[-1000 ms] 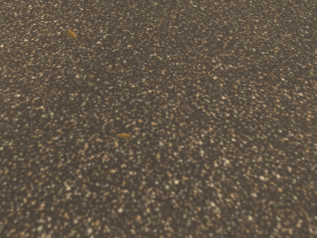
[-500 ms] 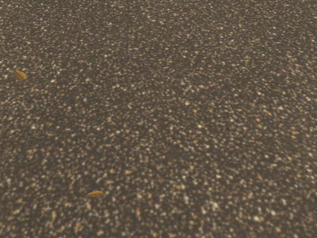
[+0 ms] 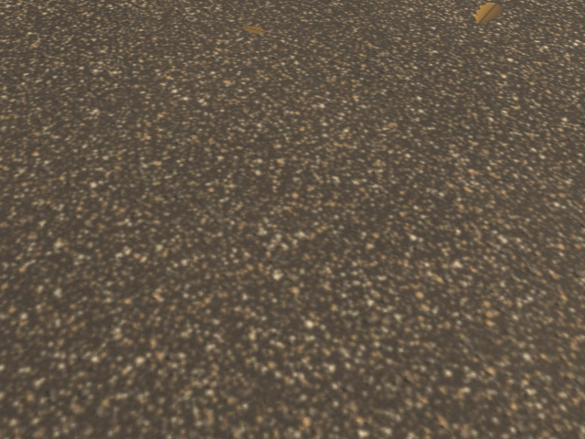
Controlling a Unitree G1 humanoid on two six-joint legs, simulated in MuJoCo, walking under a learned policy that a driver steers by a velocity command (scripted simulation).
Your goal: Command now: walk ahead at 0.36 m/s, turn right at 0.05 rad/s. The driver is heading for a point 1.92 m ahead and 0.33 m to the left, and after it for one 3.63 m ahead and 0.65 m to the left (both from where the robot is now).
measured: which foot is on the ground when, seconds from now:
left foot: down 0.00-0.14, up 0.16-0.48, down 0.50-1.00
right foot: up 0.00-0.10, down 0.12-1.00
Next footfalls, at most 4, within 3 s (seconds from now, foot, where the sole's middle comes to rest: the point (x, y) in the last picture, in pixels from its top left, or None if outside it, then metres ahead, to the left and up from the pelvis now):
0.12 right None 0.23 -0.10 -0.78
0.50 left None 0.17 0.10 -0.78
2.40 left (274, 375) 0.63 0.02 -0.78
2.94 right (296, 252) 1.00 -0.05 -0.78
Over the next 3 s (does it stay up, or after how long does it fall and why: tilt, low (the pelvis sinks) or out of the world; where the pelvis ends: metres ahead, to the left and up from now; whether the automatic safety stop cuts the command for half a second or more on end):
stays up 0.83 -0.01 -0.02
